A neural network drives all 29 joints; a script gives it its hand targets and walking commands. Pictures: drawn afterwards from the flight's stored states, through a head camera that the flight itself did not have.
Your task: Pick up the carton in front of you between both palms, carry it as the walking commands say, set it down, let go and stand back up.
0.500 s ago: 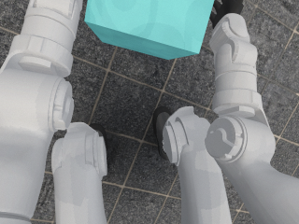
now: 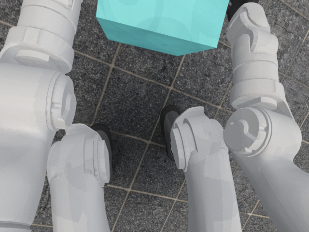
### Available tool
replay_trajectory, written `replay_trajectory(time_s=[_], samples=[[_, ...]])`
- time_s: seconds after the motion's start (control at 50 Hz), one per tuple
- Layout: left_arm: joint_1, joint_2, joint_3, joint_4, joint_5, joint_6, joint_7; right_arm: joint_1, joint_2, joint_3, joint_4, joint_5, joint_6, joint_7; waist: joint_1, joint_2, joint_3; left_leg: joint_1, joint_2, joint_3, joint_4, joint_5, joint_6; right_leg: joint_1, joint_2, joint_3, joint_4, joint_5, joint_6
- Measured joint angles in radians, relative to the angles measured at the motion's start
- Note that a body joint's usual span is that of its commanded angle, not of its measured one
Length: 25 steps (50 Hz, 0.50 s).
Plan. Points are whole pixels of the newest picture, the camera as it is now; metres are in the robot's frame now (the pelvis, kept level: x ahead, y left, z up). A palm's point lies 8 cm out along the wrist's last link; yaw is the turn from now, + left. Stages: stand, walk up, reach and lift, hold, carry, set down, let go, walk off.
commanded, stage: set down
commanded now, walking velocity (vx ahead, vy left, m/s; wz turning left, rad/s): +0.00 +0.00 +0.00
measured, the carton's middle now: out of the picture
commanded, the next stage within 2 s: let go in 1.70 s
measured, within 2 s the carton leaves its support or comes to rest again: rests again in 0.06 s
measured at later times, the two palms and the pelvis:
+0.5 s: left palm out of the picture +0.58 +0.10 -0.20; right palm (239, 17) +0.50 -0.21 -0.17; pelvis +0.00 +0.00 +0.00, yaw -1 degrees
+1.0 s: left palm out of the picture +0.62 +0.13 -0.08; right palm (283, 3) +0.51 -0.23 -0.08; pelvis +0.00 -0.01 +0.05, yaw +0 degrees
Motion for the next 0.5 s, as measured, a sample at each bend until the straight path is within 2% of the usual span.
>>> replay_trajectory(time_s=[0.22,0.38,0.44,0.5], samples=[[0.002,-0.034,0.058,-0.035,0.053,-0.012,-0.038,0.002,-0.043,-0.017,0.031,0.001,-0.012,0.020,0.018,-0.013,0.035,0.017,0.005,0.004,0.025,-0.019,0.006,0.014,0.006,0.003,0.023,-0.014,0.005],[0.005,-0.019,0.052,-0.046,0.070,-0.025,-0.045,-0.011,-0.039,-0.023,0.055,0.018,-0.031,0.027,0.012,-0.033,0.063,0.031,0.009,-0.002,0.038,-0.027,0.004,0.027,0.012,-0.002,0.031,-0.017,0.007],[0.009,0.009,0.023,-0.032,0.047,-0.043,-0.029,-0.022,-0.030,-0.016,0.090,0.036,-0.064,0.017,0.002,-0.040,0.080,0.038,0.010,-0.010,0.038,-0.025,0.000,0.036,0.012,-0.009,0.026,-0.014,0.008],[0.013,0.065,-0.051,-0.008,-0.027,-0.071,0.017,-0.025,-0.041,0.046,0.141,0.098,-0.108,-0.016,-0.003,-0.045,0.106,0.048,0.009,-0.018,0.035,-0.023,-0.006,0.047,0.012,-0.016,0.021,-0.010,0.004]])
